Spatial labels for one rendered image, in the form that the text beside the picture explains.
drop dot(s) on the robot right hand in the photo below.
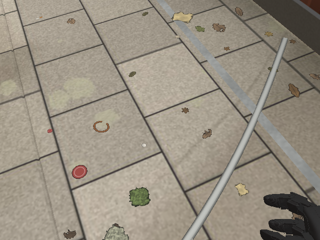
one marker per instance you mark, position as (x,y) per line
(295,229)

